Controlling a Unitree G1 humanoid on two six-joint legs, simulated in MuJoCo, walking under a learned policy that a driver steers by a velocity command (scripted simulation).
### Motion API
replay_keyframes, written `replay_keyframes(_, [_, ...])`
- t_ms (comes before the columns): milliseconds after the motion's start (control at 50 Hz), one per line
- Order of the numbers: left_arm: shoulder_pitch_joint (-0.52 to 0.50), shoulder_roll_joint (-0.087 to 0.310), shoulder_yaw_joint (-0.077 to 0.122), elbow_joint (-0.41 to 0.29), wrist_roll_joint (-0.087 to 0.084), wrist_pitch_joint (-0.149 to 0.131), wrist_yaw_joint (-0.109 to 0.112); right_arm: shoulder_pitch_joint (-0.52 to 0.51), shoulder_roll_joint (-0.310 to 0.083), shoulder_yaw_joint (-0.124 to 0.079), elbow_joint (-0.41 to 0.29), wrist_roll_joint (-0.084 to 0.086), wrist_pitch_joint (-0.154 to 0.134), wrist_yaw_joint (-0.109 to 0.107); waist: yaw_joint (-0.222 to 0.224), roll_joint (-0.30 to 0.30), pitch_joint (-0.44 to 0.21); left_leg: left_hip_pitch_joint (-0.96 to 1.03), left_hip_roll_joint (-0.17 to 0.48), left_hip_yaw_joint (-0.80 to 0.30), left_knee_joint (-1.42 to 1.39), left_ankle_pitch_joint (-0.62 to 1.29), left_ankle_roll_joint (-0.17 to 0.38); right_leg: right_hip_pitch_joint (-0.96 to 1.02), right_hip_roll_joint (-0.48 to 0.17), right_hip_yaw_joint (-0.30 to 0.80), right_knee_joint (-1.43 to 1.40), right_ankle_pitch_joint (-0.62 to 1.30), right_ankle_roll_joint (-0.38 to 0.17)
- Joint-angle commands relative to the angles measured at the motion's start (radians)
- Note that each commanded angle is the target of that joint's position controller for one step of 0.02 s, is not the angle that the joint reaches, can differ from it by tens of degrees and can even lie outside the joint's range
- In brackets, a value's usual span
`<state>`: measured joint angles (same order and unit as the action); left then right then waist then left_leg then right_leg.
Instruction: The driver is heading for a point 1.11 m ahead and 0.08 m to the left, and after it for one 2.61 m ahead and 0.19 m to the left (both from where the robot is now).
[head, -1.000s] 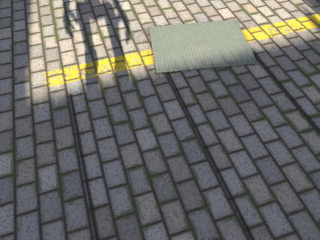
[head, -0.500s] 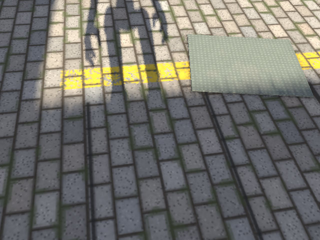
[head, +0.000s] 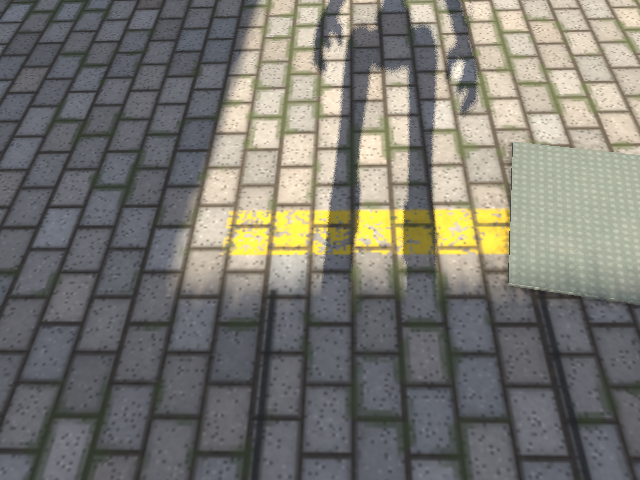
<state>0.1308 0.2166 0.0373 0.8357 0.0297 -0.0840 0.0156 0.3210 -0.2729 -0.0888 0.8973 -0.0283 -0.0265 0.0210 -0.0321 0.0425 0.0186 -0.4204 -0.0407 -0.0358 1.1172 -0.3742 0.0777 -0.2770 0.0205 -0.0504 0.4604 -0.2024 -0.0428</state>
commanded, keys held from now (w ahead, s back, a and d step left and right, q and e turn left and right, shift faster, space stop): w+q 0.40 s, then w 0.20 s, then w+e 0.40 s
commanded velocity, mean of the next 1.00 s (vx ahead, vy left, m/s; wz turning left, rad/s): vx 0.50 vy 0.00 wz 0.24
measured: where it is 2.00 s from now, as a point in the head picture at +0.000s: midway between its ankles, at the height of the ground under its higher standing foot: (270, 279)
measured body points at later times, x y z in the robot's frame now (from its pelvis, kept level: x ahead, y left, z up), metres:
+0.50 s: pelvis +0.24 +0.08 -0.01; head +0.27 +0.10 +0.44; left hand +0.22 +0.35 -0.14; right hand +0.45 -0.13 -0.12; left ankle +0.27 +0.14 -0.74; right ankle +0.20 -0.09 -0.64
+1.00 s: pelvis +0.52 +0.14 -0.02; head +0.55 +0.14 +0.43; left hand +0.61 +0.41 -0.13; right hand +0.58 -0.12 -0.16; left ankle +0.30 +0.15 -0.67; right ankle +0.62 +0.11 -0.74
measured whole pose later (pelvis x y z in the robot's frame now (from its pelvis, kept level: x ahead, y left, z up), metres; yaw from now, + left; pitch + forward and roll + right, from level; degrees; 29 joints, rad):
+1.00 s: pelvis +0.52 +0.14 -0.02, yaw +11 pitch +1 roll +0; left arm 0.15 0.25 0.04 0.79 0.02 -0.04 -0.03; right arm 0.38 -0.24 -0.02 0.93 -0.03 -0.07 -0.02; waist -0.01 0.01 0.05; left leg -0.09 -0.07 0.06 0.96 -0.41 0.06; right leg -0.43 0.09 -0.09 0.59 -0.16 -0.15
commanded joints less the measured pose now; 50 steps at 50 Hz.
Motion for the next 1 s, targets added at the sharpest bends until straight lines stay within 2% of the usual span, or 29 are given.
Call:
replay_keyframes(20, [0.129,0.082,0.023,0.001,-0.013,-0.024,-0.002,0.011,-0.021,-0.004,-0.063,-0.010,0.018,0.018,0.024,-0.144,-0.010,-0.229,0.083,-0.027,0.032,0.065,-0.018,0.197,-0.275,0.237,-0.233,0.277,-0.105])
replay_keyframes(80, [0.164,0.098,0.031,0.011,-0.017,-0.033,-0.005,-0.086,-0.015,0.002,-0.105,-0.005,0.025,0.031,0.024,-0.134,-0.017,-0.295,0.099,-0.013,-0.011,0.158,-0.035,0.226,-0.276,0.132,-0.260,0.372,-0.112])
replay_keyframes(140, [0.179,0.105,0.033,0.022,-0.011,-0.030,-0.007,-0.198,-0.005,0.017,-0.150,-0.003,0.023,0.045,0.036,-0.130,0.017,-0.286,0.101,0.025,-0.166,0.286,-0.045,0.204,-0.247,0.026,-0.286,0.375,-0.099])
replay_keyframes(180, [0.192,0.120,0.036,0.029,-0.012,-0.029,-0.009,-0.264,0.006,0.030,-0.175,-0.001,0.020,0.056,0.048,-0.135,0.036,-0.221,0.101,0.059,-0.306,0.362,-0.034,0.186,-0.238,-0.034,-0.289,0.371,-0.088])
replay_keyframes(240, [0.240,0.153,0.043,0.045,-0.013,-0.028,-0.005,-0.336,-0.007,0.035,-0.210,-0.005,0.018,0.063,0.066,-0.137,0.052,-0.152,0.087,0.115,-0.433,0.326,-0.003,0.232,-0.269,-0.075,-0.277,0.404,-0.077])
replay_keyframes(260, [0.257,0.164,0.046,0.053,-0.010,-0.023,-0.003,-0.347,-0.015,0.034,-0.218,-0.007,0.018,0.063,0.067,-0.136,0.054,-0.146,0.076,0.129,-0.457,0.288,0.012,0.272,-0.281,-0.088,-0.252,0.459,-0.074])
replay_keyframes(300, [0.276,0.188,0.049,0.065,-0.008,-0.009,0.004,-0.328,-0.033,0.028,-0.220,-0.015,0.016,0.054,0.052,-0.148,0.032,-0.087,0.027,0.168,-0.497,0.180,0.050,0.340,-0.291,-0.129,-0.136,0.728,-0.062])
replay_keyframes(320, [0.289,0.203,0.052,0.070,-0.006,0.001,0.008,-0.278,-0.044,0.023,-0.208,-0.018,0.013,0.049,0.033,-0.155,-0.002,-0.025,-0.009,0.185,-0.517,0.128,0.072,0.366,-0.292,-0.148,-0.031,0.854,-0.058])
replay_keyframes(340, [0.297,0.211,0.052,0.072,-0.007,0.013,0.010,-0.172,-0.061,0.013,-0.179,-0.020,0.007,0.043,-0.012,-0.145,-0.066,0.101,-0.050,0.189,-0.566,0.116,0.097,0.354,-0.286,-0.169,0.139,0.891,-0.052])
replay_keyframes(360, [0.299,0.204,0.048,0.060,-0.007,0.020,0.011,-0.010,-0.098,-0.007,-0.127,-0.029,-0.004,0.030,-0.080,-0.092,-0.161,0.338,-0.043,0.135,-0.620,0.137,0.131,0.224,-0.266,-0.190,0.378,0.743,-0.025])
replay_keyframes(380, [0.328,0.117,0.026,0.001,-0.024,0.018,-0.003,0.067,-0.207,-0.037,-0.128,-0.035,-0.005,0.012,-0.081,0.101,-0.282,0.661,0.239,-0.277,-0.658,-0.034,0.233,-0.147,-0.183,-0.199,0.731,0.192,0.025])
replay_keyframes(400, [0.262,0.143,0.036,-0.060,-0.016,0.008,-0.015,0.058,-0.259,-0.047,-0.155,0.003,0.007,0.004,-0.068,0.169,-0.349,0.746,0.411,-0.738,-0.823,0.049,0.326,-0.388,-0.014,-0.038,0.949,-0.341,0.056])
replay_keyframes(420, [0.148,0.175,0.043,-0.079,-0.009,0.004,-0.020,0.047,-0.227,-0.039,-0.137,0.011,0.015,-0.006,-0.081,0.027,-0.225,0.682,0.371,-0.571,-0.832,0.145,0.289,-0.484,-0.076,0.064,0.953,-0.237,0.040])
replay_keyframes(440, [0.153,0.141,0.030,-0.075,-0.022,-0.007,-0.024,-0.001,-0.171,-0.024,-0.127,0.015,0.012,-0.014,-0.038,-0.006,-0.109,0.535,0.341,-0.427,-0.836,0.276,0.257,-0.457,-0.117,0.059,0.871,-0.146,0.031])
replay_keyframes(460, [0.177,0.128,0.027,-0.054,-0.019,-0.007,-0.024,-0.044,-0.122,-0.009,-0.127,0.014,0.004,-0.017,0.009,-0.041,-0.051,0.419,0.283,-0.330,-0.853,0.399,0.209,-0.387,-0.147,0.060,0.774,-0.114,0.028])
replay_keyframes(480, [0.202,0.124,0.027,-0.045,-0.001,0.009,-0.024,-0.075,-0.097,0.002,-0.127,0.020,-0.006,-0.019,0.046,-0.030,-0.028,0.339,0.237,-0.258,-0.866,0.481,0.183,-0.323,-0.159,0.063,0.724,-0.111,0.034])
replay_keyframes(520, [0.242,0.115,0.027,-0.027,0.016,0.044,-0.031,-0.069,-0.075,0.014,-0.119,0.025,-0.031,-0.014,0.070,-0.005,-0.045,0.287,0.197,-0.194,-0.893,0.569,0.172,-0.253,-0.156,0.050,0.683,-0.092,0.043])
replay_keyframes(580, [0.176,0.103,0.028,-0.042,0.012,0.062,-0.042,-0.004,-0.096,0.011,-0.085,0.029,-0.047,-0.012,0.057,-0.003,-0.009,0.291,0.176,-0.153,-0.944,0.567,0.155,-0.317,-0.154,0.034,0.598,-0.003,0.058])
replay_keyframes(700, [0.000,0.099,0.026,-0.085,-0.005,0.061,-0.049,0.091,-0.090,0.022,-0.047,0.021,-0.056,-0.016,-0.001,0.007,0.037,0.428,0.182,-0.077,-0.979,0.621,0.083,-0.452,-0.133,0.029,0.405,0.180,0.043])
replay_keyframes(760, [-0.063,0.086,0.017,-0.103,-0.010,0.055,-0.055,0.124,-0.079,0.031,-0.024,0.009,-0.062,-0.026,-0.022,0.003,0.071,0.479,0.199,-0.021,-0.990,0.670,0.070,-0.458,-0.091,0.032,0.314,0.209,0.018])
replay_keyframes(820, [-0.122,0.079,0.007,-0.130,-0.007,0.048,-0.062,0.148,-0.075,0.039,0.003,0.002,-0.063,-0.041,-0.033,-0.001,0.095,0.549,0.224,0.029,-0.976,0.778,0.057,-0.442,-0.052,-0.002,0.213,0.187,-0.016])
replay_keyframes(840, [-0.121,0.077,0.005,-0.134,-0.007,0.046,-0.062,0.141,-0.077,0.041,0.007,0.001,-0.063,-0.046,-0.024,0.002,0.091,0.563,0.228,0.051,-0.952,0.866,0.049,-0.405,-0.035,-0.023,0.176,0.164,-0.032])
replay_keyframes(880, [-0.065,0.089,0.009,-0.123,-0.007,0.045,-0.055,0.120,-0.103,0.041,0.012,-0.003,-0.065,-0.057,0.010,0.031,0.041,0.586,0.233,0.089,-0.833,1.207,0.025,-0.276,0.027,-0.080,0.146,0.080,-0.072])
replay_keyframes(900, [0.004,0.104,0.014,-0.105,-0.006,0.044,-0.049,0.113,-0.120,0.038,0.014,-0.006,-0.062,-0.064,0.042,0.050,0.000,0.603,0.240,0.100,-0.727,1.353,0.015,-0.207,0.057,-0.095,0.141,0.029,-0.093])
replay_keyframes(920, [0.125,0.129,0.025,-0.070,-0.005,0.039,-0.044,0.102,-0.139,0.032,0.012,-0.012,-0.055,-0.067,0.093,0.059,-0.062,0.593,0.243,0.107,-0.564,1.392,0.009,-0.090,0.080,-0.088,0.111,0.002,-0.116])
replay_keyframes(940, [0.276,0.155,0.039,-0.027,0.005,0.029,-0.038,0.067,-0.157,0.028,-0.001,-0.004,-0.050,-0.066,0.173,0.045,-0.129,0.482,0.227,0.132,-0.344,1.255,0.002,0.114,0.066,-0.038,0.026,0.050,-0.153])
replay_keyframes(960, [0.412,0.243,0.067,-0.006,0.017,0.031,-0.026,0.044,-0.134,0.038,-0.047,0.004,-0.058,-0.062,0.224,-0.069,-0.231,0.267,0.152,0.177,0.005,0.810,-0.005,0.345,-0.142,0.231,0.010,0.036,-0.233])
replay_keyframes(980, [0.342,0.299,0.083,-0.023,-0.002,0.045,-0.024,0.099,-0.070,0.042,-0.087,0.019,-0.069,-0.041,0.109,-0.310,-0.283,-0.165,-0.089,0.097,0.351,-0.123,-0.054,0.582,-0.372,0.794,-0.090,0.167,-0.401])
replay_keyframes(1000, [0.282,0.278,0.084,-0.028,-0.041,0.049,-0.035,0.047,-0.109,0.042,-0.097,-0.012,-0.074,-0.032,0.108,-0.109,-0.226,-0.259,-0.005,-0.059,0.367,-0.060,-0.029,0.519,-0.345,0.740,-0.131,0.132,-0.394])
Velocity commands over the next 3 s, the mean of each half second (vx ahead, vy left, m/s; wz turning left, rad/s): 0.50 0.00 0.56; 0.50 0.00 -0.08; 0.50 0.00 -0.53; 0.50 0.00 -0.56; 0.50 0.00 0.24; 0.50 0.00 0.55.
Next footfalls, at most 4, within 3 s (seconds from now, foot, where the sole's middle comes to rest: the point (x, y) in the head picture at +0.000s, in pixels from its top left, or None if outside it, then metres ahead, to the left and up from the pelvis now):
0.36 left None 0.31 0.15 -0.78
0.94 right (289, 408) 0.65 0.12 -0.78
1.48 left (217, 301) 0.95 0.30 -0.78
2.00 right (330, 237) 1.14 0.00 -0.78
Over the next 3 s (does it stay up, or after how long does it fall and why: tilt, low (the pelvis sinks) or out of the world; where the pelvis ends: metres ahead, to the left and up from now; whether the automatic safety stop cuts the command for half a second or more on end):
stays up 1.54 0.01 0.00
